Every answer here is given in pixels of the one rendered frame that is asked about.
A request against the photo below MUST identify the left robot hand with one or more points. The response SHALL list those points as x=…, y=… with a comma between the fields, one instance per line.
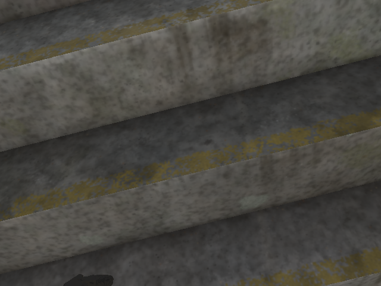
x=92, y=280

